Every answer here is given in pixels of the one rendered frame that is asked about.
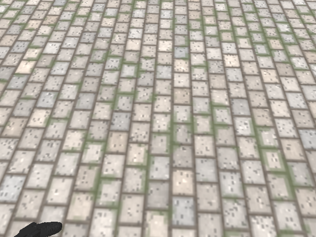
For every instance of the robot left hand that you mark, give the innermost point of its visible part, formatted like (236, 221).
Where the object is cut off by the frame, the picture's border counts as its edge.
(44, 229)

